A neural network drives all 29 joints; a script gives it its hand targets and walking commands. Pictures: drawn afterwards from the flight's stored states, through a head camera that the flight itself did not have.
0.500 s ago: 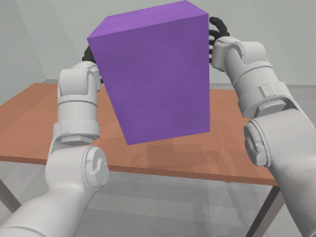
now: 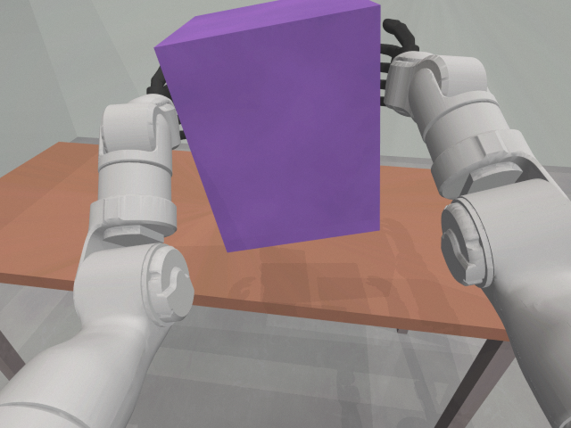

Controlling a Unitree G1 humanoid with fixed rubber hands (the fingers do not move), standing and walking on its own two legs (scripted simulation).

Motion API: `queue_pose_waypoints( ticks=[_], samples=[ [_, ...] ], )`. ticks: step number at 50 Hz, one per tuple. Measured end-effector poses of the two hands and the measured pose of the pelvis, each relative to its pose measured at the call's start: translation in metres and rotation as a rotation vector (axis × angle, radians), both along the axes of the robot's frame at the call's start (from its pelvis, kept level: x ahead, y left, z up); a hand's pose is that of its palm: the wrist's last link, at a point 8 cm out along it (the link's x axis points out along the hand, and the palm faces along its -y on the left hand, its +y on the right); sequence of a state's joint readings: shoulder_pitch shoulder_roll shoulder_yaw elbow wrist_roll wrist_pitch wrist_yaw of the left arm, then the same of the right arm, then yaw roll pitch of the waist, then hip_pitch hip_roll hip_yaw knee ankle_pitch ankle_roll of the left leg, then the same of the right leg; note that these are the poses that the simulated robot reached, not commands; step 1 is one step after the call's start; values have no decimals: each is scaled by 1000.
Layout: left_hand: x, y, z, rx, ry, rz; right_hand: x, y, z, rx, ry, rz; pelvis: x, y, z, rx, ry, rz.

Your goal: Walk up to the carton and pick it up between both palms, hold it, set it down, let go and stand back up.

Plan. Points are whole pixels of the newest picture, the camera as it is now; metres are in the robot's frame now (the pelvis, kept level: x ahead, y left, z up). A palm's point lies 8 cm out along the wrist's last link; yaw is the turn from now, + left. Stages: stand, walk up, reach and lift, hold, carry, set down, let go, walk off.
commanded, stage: hold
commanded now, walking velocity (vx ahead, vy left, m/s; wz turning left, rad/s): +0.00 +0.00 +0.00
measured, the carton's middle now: (284, 119) +0.40 +0.00 +0.31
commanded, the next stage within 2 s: none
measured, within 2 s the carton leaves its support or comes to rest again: neither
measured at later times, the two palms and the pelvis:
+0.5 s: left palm (172, 118) +0.37 +0.14 +0.32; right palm (414, 82) +0.36 -0.15 +0.37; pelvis -0.01 +0.00 +0.00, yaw +0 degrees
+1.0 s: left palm (161, 131) +0.38 +0.16 +0.30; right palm (391, 97) +0.38 -0.13 +0.35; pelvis +0.00 +0.00 +0.00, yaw +1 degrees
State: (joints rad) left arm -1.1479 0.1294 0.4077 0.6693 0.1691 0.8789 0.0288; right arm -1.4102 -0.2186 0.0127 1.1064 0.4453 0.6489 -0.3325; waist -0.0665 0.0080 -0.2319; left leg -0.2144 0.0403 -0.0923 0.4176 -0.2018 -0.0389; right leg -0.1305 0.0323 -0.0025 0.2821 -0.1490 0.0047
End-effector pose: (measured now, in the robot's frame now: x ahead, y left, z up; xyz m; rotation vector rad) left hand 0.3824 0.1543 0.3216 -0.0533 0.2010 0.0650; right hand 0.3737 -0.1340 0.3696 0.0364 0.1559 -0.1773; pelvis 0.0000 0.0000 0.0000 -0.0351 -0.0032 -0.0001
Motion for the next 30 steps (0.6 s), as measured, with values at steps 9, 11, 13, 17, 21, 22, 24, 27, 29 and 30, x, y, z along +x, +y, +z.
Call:
queue_pose_waypoints(
  ticks=[9,11,13,17,21,22,24,27,29,30],
  samples=[
    [-3,-3,-10,43,-9,2,-1,-4,-15,15,-5,8,4,4,-1,-7,-12,8],
    [-6,-4,-12,42,-9,6,-4,-5,-17,21,-5,11,3,4,-1,-8,-21,8],
    [-9,-6,-13,41,-6,10,-6,-7,-18,29,-2,14,1,4,-1,-7,-29,7],
    [-14,-9,-13,37,4,17,-9,-10,-19,45,7,16,-3,3,-1,-5,-35,5],
    [-15,-12,-7,32,-3,17,-11,-13,-13,40,0,16,-6,0,-1,-1,-15,5],
    [-15,-12,-4,30,-9,18,-11,-13,-10,40,-6,16,-7,0,-1,0,-10,5],
    [-15,-13,0,21,-15,18,-11,-14,-4,35,-12,15,-8,-2,-1,0,-5,5],
    [-12,-13,4,10,1,14,-9,-14,-1,34,5,9,-9,-4,0,3,-2,5],
    [-9,-12,6,13,9,11,-7,-14,-1,31,14,6,-8,-6,0,3,6,6],
    [-7,-12,7,14,11,10,-6,-13,-2,28,17,5,-7,-6,0,4,11,7]
  ],
)
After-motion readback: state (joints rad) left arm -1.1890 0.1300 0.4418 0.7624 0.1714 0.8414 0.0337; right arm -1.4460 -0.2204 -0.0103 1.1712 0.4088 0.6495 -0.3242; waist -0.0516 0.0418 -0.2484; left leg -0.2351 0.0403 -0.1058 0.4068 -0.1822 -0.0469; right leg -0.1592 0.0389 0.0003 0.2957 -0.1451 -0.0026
